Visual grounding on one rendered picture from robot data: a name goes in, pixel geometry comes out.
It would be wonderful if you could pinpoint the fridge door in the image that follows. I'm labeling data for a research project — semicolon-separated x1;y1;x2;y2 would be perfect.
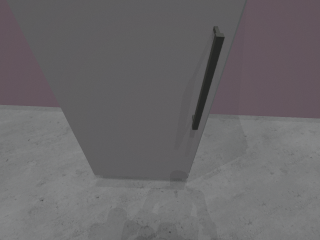
6;0;246;179

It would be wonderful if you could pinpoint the handle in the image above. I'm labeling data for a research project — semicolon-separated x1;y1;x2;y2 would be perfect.
192;26;225;130

